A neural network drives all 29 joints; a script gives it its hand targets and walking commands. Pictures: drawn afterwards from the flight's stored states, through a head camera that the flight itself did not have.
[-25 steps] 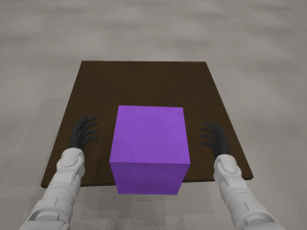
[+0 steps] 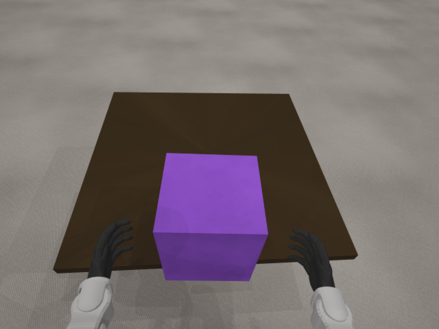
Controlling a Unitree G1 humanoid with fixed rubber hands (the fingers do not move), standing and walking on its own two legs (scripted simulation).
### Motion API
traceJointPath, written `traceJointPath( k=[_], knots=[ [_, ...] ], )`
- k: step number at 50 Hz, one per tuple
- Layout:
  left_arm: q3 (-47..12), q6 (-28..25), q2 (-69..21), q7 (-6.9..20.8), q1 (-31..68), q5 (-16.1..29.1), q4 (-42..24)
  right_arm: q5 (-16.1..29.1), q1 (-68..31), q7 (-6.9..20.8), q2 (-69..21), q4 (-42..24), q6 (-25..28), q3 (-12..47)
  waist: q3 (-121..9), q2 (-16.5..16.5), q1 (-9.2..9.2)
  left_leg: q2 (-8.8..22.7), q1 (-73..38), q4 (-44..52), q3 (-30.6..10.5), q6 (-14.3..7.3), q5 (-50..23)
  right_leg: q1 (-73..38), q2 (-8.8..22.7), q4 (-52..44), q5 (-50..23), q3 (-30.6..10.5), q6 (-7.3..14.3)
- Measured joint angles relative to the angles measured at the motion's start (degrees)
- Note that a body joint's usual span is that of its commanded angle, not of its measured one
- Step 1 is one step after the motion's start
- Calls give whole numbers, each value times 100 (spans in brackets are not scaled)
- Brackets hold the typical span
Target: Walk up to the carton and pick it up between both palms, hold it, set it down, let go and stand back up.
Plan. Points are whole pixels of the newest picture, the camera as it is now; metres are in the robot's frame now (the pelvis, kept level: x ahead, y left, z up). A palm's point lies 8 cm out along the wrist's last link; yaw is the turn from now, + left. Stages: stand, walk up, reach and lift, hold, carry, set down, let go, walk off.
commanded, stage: set down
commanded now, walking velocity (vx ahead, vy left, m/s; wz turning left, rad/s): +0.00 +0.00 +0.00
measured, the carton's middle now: (209, 220) +0.39 +0.03 -0.10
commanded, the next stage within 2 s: let go in 1.62 s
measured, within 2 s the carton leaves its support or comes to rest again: neither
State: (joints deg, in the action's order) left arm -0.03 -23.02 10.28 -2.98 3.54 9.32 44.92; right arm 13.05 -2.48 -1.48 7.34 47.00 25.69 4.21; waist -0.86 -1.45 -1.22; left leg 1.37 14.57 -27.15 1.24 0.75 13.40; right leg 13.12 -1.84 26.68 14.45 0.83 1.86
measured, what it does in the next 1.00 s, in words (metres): stands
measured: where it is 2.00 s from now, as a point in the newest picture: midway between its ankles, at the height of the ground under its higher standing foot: outside the picture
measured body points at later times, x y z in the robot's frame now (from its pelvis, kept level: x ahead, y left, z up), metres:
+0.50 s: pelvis +0.01 +0.01 +0.00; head +0.01 +0.02 +0.45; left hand +0.20 +0.22 -0.07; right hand +0.20 -0.19 -0.07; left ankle +0.01 +0.12 -0.74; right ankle +0.00 -0.10 -0.74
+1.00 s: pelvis +0.02 +0.00 +0.01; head +0.02 +0.01 +0.46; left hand +0.18 +0.23 -0.08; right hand +0.19 -0.20 -0.07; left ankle +0.01 +0.13 -0.74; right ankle +0.00 -0.10 -0.74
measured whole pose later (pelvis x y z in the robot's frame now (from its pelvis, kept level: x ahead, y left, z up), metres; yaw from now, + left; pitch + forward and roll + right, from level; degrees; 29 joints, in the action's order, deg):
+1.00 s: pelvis +0.02 +0.00 +0.01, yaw -1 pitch -4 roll +0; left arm -0.1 -8.2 10.2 -1.5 -13.6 1.3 34.0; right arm 3.9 10.8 -0.2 8.9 45.6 21.5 1.7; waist 3.4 -0.9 -1.8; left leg 1.2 3.9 -22.1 1.7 0.5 13.8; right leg 2.3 -2.0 20.7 14.0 -0.4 1.6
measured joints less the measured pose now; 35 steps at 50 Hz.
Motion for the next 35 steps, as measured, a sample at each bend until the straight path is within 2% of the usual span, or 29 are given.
traceJointPath(
  k=[8,14,22,35],
  knots=[
    [-98,-392,7,12,-472,-19,-182,-15,434,68,22,47,560,62,91,40,-2,-6,-18,-184,17,-13,123,-11,1,180,110,-38,-15],
    [-142,-456,-19,48,-804,-80,-218,-68,718,126,42,182,810,77,176,45,-33,-20,-146,-218,39,-28,178,-123,9,229,163,-76,-26],
    [-247,-176,17,-21,-996,-99,-223,-354,868,165,-8,205,631,-85,313,9,-44,-36,-251,-201,64,-37,202,-202,19,249,198,-113,-32],
    [-73,513,-66,69,-1399,-533,-645,-577,1099,152,85,172,279,-86,382,75,-49,-30,-823,196,55,-37,160,-824,2,-261,91,-130,-40]
  ],
)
